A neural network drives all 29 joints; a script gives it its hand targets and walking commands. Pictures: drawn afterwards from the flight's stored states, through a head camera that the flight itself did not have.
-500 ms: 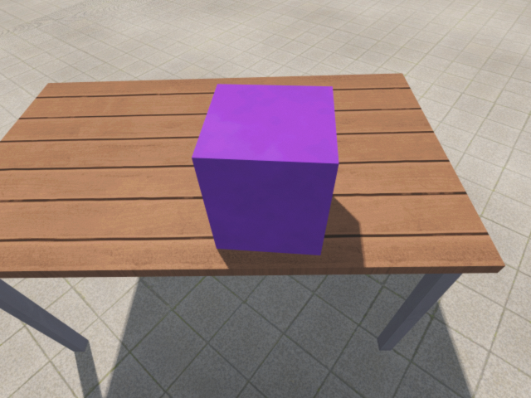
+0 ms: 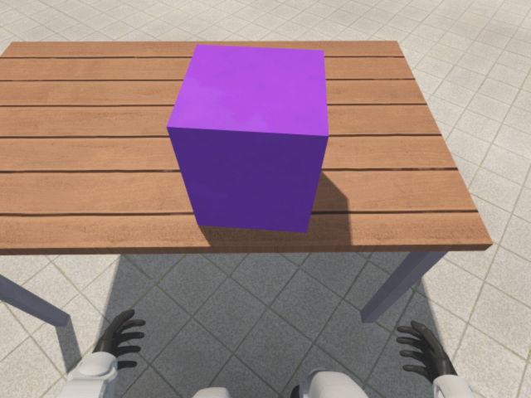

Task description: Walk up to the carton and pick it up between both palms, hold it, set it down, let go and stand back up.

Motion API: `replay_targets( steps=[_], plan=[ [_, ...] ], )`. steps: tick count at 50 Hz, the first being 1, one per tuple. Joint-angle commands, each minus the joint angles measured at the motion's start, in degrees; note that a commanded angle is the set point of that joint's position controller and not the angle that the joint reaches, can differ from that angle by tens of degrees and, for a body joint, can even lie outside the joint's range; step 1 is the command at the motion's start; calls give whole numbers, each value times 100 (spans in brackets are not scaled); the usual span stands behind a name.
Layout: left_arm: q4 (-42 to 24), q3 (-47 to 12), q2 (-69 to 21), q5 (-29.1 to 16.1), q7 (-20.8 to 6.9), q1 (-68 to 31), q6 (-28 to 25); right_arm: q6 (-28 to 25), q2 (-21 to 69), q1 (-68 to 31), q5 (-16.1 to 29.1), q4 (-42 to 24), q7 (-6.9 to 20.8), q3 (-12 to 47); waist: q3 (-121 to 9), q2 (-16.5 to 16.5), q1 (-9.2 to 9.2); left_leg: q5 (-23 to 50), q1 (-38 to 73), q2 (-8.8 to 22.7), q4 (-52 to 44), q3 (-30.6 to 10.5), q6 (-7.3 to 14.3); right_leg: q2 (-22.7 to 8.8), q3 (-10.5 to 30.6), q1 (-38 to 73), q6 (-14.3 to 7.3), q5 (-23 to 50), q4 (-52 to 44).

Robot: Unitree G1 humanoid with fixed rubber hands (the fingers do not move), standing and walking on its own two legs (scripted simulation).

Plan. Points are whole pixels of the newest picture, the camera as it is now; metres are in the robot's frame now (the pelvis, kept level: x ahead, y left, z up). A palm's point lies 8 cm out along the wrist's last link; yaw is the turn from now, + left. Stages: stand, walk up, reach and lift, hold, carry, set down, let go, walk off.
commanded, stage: reach and lift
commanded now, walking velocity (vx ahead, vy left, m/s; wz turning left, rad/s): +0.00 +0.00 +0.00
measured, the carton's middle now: (255, 145) +0.51 +0.03 +0.05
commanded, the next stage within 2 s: none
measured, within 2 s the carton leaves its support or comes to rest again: neither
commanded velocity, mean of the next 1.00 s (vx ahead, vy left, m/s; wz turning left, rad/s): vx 0.00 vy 0.00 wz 0.00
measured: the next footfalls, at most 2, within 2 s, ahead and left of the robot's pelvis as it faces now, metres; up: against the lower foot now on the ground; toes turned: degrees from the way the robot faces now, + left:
none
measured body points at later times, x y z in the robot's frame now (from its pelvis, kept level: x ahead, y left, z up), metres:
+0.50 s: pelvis +0.01 +0.02 +0.03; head +0.03 +0.02 +0.47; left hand +0.18 +0.28 -0.05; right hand +0.17 -0.18 -0.06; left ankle -0.02 +0.14 -0.71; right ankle +0.07 -0.10 -0.71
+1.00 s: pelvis +0.05 +0.04 +0.03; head +0.04 +0.06 +0.48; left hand +0.25 +0.26 -0.01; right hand +0.24 -0.17 -0.01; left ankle -0.02 +0.14 -0.71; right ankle +0.07 -0.10 -0.71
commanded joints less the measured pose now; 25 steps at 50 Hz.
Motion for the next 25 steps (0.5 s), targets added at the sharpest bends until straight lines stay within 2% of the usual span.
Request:
replay_targets(
  steps=[1, 5, 8, 12, 15, 17, 25],
  plan=[
    [-553, 547, 826, 138, -60, 755, -238, -275, -514, 953, 172, -845, -243, 195, -1672, -116, 155, 1899, -842, -407, -1362, 685, 19, -231, 423, 2614, 310, 2529, -1039],
    [-508, 597, 908, 163, -66, 277, -511, -272, -51, 841, -48, -1292, -333, 192, -1068, -19, 193, 1095, -1124, -372, -1765, 686, 166, -334, 579, 2538, 305, 1164, -1446],
    [-692, 559, 999, 71, -50, 13, -793, -290, 213, 829, -128, -1844, -387, 143, -993, 83, 172, 815, -1280, -345, -1923, 711, 259, -381, 687, 2538, 317, 600, -1598],
    [-1057, 420, 1054, -216, -1, -12, -1167, -376, 287, 953, -81, -2330, -429, 57, -1289, 351, 161, 838, -1508, -253, -2150, 729, 339, -333, 630, 2791, 307, 873, -1533],
    [-1186, 307, 1119, -435, 44, 102, -1403, -431, 253, 1113, -100, -2413, -449, -29, -1425, 505, 98, 922, -1589, -184, -2323, 699, 324, -240, 543, 3020, 279, 1020, -1513],
    [-1281, 242, 1099, -548, 92, 188, -1542, -488, 235, 1135, -112, -2423, -440, -92, -1544, 606, 122, 1017, -1647, -134, -2429, 681, 293, -193, 483, 3190, 248, 1037, -1519],
    [-845, -117, 856, -852, 172, 294, -1991, -591, 132, 807, -164, -2243, -317, -181, -1249, 440, 103, 950, -1870, -26, -2946, 466, 311, -17, 333, 3706, 166, 1029, -1531]
  ],
)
